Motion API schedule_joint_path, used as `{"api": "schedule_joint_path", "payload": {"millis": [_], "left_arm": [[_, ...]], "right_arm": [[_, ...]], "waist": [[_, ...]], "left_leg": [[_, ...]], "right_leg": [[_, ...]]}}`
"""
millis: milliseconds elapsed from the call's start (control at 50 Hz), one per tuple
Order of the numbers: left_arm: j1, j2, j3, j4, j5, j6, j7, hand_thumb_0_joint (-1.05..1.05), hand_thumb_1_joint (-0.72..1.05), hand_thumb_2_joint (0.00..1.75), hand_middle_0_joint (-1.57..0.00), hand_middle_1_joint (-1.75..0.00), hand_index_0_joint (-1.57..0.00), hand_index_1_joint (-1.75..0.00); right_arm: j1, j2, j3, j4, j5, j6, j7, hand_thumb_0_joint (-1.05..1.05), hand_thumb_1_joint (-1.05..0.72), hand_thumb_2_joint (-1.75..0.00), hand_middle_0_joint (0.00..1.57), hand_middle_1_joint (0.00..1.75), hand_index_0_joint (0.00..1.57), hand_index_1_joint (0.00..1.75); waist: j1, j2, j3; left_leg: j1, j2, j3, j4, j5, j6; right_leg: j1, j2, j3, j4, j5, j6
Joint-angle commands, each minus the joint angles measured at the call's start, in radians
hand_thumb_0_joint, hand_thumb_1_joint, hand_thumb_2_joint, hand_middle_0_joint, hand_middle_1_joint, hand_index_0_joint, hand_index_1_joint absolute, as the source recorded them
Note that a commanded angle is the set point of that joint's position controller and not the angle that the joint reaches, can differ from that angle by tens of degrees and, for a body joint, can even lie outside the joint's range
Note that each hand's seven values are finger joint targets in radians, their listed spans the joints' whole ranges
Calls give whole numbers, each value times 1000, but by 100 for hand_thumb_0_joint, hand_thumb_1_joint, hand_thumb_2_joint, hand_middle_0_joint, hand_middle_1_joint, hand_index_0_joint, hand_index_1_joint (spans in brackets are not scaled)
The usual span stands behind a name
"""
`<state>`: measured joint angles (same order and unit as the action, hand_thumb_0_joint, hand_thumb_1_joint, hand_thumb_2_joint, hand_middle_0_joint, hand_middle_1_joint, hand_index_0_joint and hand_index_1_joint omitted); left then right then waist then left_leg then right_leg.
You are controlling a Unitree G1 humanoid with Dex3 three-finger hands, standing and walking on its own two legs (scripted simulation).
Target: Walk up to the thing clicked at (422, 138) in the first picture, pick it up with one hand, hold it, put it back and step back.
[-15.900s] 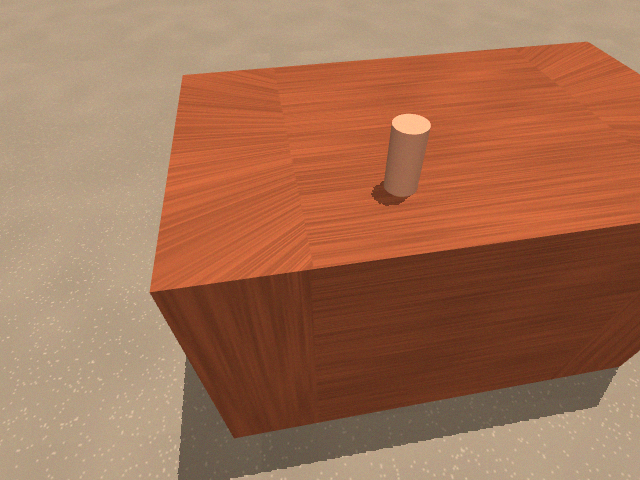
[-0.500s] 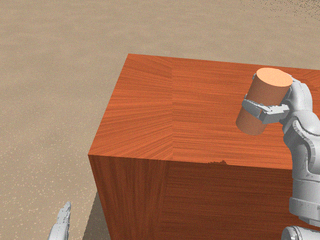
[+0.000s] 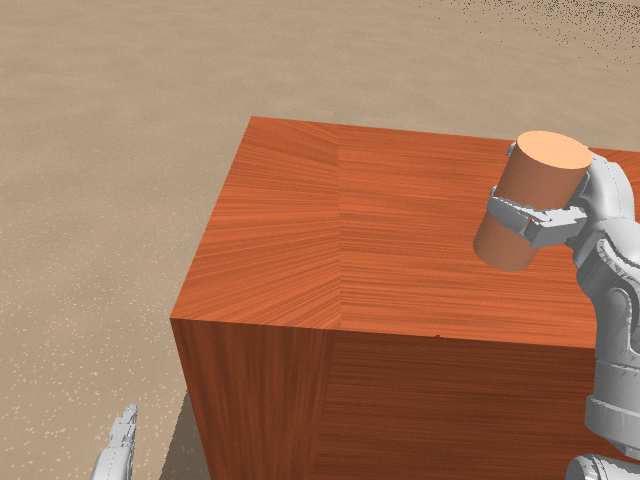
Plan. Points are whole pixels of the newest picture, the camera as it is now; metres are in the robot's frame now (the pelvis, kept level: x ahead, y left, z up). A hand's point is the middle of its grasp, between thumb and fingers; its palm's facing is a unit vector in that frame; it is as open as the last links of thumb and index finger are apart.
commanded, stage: hold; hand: right
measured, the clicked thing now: (524, 205) +0.34 -0.18 +0.25
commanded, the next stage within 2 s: none
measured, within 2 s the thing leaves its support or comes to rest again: neither
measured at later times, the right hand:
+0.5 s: hand (529, 196) +0.34 -0.18 +0.27, palm faces +0.14 +0.99 -0.02, open 9.6 cm
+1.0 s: hand (540, 196) +0.33 -0.18 +0.28, palm faces +0.14 +0.99 -0.02, open 9.6 cm
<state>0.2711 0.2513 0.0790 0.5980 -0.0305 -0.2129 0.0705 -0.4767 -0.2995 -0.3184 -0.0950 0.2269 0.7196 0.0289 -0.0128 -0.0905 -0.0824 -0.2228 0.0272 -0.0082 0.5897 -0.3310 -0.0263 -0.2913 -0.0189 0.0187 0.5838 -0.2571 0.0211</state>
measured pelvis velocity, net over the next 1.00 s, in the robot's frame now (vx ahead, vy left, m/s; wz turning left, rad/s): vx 0.00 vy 0.00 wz -0.01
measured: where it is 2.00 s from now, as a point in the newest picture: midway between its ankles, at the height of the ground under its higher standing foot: outside the picture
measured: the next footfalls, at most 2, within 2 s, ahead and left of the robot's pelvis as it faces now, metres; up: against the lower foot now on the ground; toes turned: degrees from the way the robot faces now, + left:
none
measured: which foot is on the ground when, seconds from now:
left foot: down 0.00-1.00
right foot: down 0.00-1.00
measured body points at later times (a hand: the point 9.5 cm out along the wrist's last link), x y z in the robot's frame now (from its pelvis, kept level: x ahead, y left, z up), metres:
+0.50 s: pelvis +0.01 +0.00 +0.00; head -0.04 +0.04 +0.45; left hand +0.18 +0.26 -0.07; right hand +0.33 -0.23 +0.27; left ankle -0.01 +0.14 -0.73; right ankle +0.04 -0.13 -0.73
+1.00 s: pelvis +0.00 +0.00 +0.00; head -0.06 +0.04 +0.45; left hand +0.17 +0.26 -0.07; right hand +0.32 -0.23 +0.28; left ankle -0.01 +0.14 -0.73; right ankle +0.04 -0.13 -0.73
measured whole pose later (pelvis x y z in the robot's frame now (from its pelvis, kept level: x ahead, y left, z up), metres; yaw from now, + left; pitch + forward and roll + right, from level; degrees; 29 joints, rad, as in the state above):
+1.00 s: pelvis +0.00 +0.00 +0.00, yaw -1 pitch -3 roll +0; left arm 0.26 0.25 0.08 0.63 -0.03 -0.24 0.07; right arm -0.48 -0.31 -0.32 -0.12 0.24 0.78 0.04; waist -0.01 -0.09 -0.09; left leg -0.20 0.03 0.00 0.59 -0.33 -0.03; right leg -0.28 -0.02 0.03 0.58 -0.25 0.02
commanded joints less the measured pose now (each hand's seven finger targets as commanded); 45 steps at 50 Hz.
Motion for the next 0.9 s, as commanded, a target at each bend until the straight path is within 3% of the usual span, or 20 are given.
{"api": "schedule_joint_path", "payload": {"millis": [0, 20, 80, 100, 140, 160, 200, 300, 340, 380, 420, 440, 480, 500, 520, 620, 640, 660, 740, 880], "left_arm": [[-188, 113, 30, -219, -3, -71, 13, 0, -54, 4, -5, -5, -5, -5], [-188, 102, 14, -231, -2, -74, 15, 0, -54, 5, -5, -5, -5, -5], [-156, 122, 38, -218, -1, -69, 22, 0, -54, 5, -5, -6, -5, -5], [-152, 94, 11, -214, -1, -69, 20, 0, -54, 4, -5, -5, -5, -5], [-143, 105, 27, -188, -1, -62, 23, 0, -54, 5, -5, -6, -5, -5], [-130, 121, 51, -171, -2, -60, 26, 0, -54, 4, -5, -6, -5, -5], [-133, 98, 24, -151, -2, -59, 17, 0, -54, 4, -5, -6, -5, -5], [-138, 116, 39, -165, -5, -69, 11, 0, -54, 4, -5, -6, -5, -5], [-153, 102, 23, -174, -6, -75, 8, 0, -54, 4, -5, -5, -5, -5], [-142, 117, 41, -157, -2, -73, 10, 0, -54, 4, -5, -5, -5, -5], [-162, 104, 26, -185, -3, -78, 7, 0, -54, 5, -5, -5, -5, -5], [-147, 115, 46, -171, -3, -76, 10, 0, -55, 5, -5, -5, -5, -5], [-170, 104, 38, -167, -1, -76, 12, 0, -54, 4, -5, -6, -5, -5], [-146, 122, 58, -176, 1, -78, 14, 0, -54, 4, -5, -6, -5, -5], [-166, 107, 35, -185, -1, -79, 14, 0, -54, 4, -5, -5, -5, -5], [-211, 81, -2, -211, 0, -73, 15, 0, -54, 4, -5, -6, -5, -5], [-196, 111, 33, -191, -2, -72, 19, 0, -54, 4, -5, -6, -5, -5], [-195, 80, -4, -190, -1, -70, 15, 0, -54, 4, -5, -6, -6, -5], [-152, 133, 56, -139, -2, -69, 22, 0, -54, 4, -5, -6, -6, -5], [-141, 103, 34, -137, -5, -84, 13, 0, -54, 4, -5, -6, -5, -5]], "right_arm": [[-534, -264, -114, -341, 23, -112, -5, 0, -29, -133, 130, 145, 134, 145], [-523, -244, -94, -365, 22, -109, -7, 0, -27, -134, 130, 146, 134, 146], [-504, -265, -120, -359, 28, -101, -11, 0, -28, -134, 130, 145, 134, 145], [-520, -273, -121, -371, 29, -97, -10, 0, -27, -134, 130, 145, 134, 145], [-501, -266, -122, -346, 27, -80, -10, 0, -28, -134, 129, 145, 134, 145], [-490, -257, -116, -319, 26, -69, -8, 0, -27, -134, 129, 144, 133, 144], [-497, -228, -93, -315, 26, -57, -2, 0, -27, -135, 130, 146, 134, 146], [-525, -207, -55, -269, 19, -41, 13, 0, -25, -135, 130, 146, 134, 146], [-523, -224, -73, -275, 21, -48, 19, 0, -27, -135, 130, 146, 135, 146], [-530, -282, -126, -278, 19, -60, 14, 0, -26, -136, 131, 147, 135, 147], [-549, -259, -108, -314, 25, -70, 11, 0, -24, -135, 129, 146, 134, 146], [-542, -299, -143, -334, 22, -77, 2, 0, -25, -135, 130, 146, 134, 146], [-524, -272, -123, -371, 26, -88, -3, 0, -26, -134, 129, 145, 134, 145], [-505, -264, -119, -356, 21, -87, -6, 0, -25, -134, 129, 145, 134, 145], [-507, -256, -111, -375, 23, -88, -8, 0, -22, -134, 129, 146, 134, 146], [-508, -242, -89, -388, 16, -89, -8, 0, -24, -135, 130, 147, 135, 147], [-502, -258, -103, -382, 19, -85, -8, 0, -23, -136, 130, 147, 135, 147], [-506, -233, -74, -386, 18, -83, -4, 0, -25, -136, 131, 148, 136, 148], [-489, -269, -115, -313, 24, -62, 4, 0, -24, -136, 131, 147, 135, 147], [-521, -224, -85, -273, 36, -46, 14, 0, -24, -135, 130, 147, 135, 147]], "waist": [[-11, 69, -265], [-15, 75, -257], [-2, 85, -269], [-10, 68, -255], [-3, 80, -225], [10, 80, -210], [11, 51, -191], [35, 66, -178], [15, 72, -197], [5, 78, -227], [0, 85, -239], [-5, 60, -270], [-17, 57, -261], [1, 61, -281], [-13, 54, -274], [-15, 36, -256], [-7, 24, -246], [-7, 19, -226], [17, 40, -188], [19, 88, -150]], "left_leg": [[-34, -35, 71, -102, 204, 14], [-33, -35, 69, -103, 201, 13], [-24, -33, 66, -101, 242, 8], [-24, -32, 67, -100, 247, 7], [-35, -27, 61, -106, 253, 3], [-46, -25, 59, -109, 255, -1], [-59, -30, 65, -112, 228, 5], [-74, -35, 73, -119, 206, 7], [-57, -33, 73, -111, 229, 5], [-40, -31, 74, -105, 247, 5], [-31, -30, 71, -102, 251, 5], [-22, -23, 64, -100, 283, 5], [-17, -23, 64, -95, 283, 7], [-16, -23, 63, -93, 306, 6], [-17, -26, 66, -91, 303, 8], [-16, -33, 69, -96, 241, 13], [-28, -35, 69, -97, 228, 15], [-28, -35, 70, -102, 210, 16], [-59, -36, 68, -118, 182, 10], [-80, -37, 71, -129, 155, 4]], "right_leg": [[190, 20, -25, -64, 169, -28], [185, 21, -26, -66, 165, -28], [196, 25, -32, -55, 198, -30], [189, 26, -32, -54, 203, -31], [171, 31, -36, -48, 195, -33], [172, 32, -39, -48, 190, -35], [167, 30, -34, -60, 172, -32], [174, 25, -22, -76, 152, -33], [178, 27, -20, -65, 181, -32], [181, 28, -20, -59, 200, -32], [183, 29, -23, -57, 202, -31], [193, 33, -28, -47, 226, -32], [184, 33, -29, -42, 229, -30], [207, 30, -30, -39, 254, -33], [205, 27, -27, -40, 264, -31], [184, 21, -22, -55, 215, -24], [185, 19, -22, -62, 203, -21], [172, 21, -23, -66, 181, -21], [168, 24, -27, -75, 133, -28], [156, 26, -25, -81, 97, -34]]}}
